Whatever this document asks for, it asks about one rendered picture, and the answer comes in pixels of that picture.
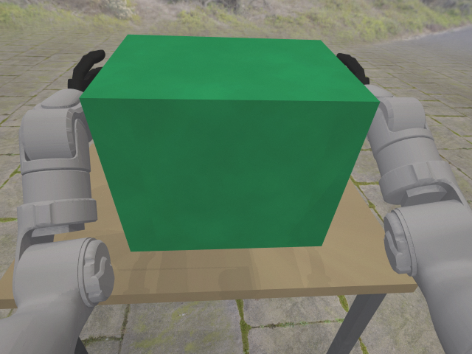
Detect robot left hand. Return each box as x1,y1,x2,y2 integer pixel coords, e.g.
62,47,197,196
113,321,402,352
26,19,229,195
68,50,105,92

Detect right robot upper arm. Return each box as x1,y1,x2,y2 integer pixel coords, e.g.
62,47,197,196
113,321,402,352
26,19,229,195
383,199,472,354

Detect carton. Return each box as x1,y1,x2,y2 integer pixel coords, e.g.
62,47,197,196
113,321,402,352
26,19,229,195
79,35,380,251

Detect robot right hand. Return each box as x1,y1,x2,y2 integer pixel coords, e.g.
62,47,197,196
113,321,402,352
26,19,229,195
336,53,369,85

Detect table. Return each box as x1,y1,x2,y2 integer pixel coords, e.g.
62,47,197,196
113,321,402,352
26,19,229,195
0,144,418,354

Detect robot left forearm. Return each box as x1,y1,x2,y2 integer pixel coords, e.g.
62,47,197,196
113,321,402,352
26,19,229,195
13,88,97,307

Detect left robot upper arm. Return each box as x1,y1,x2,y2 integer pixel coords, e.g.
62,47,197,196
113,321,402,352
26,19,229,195
0,237,114,354

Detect robot right forearm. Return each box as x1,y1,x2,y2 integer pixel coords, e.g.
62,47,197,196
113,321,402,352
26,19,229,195
365,84,472,217

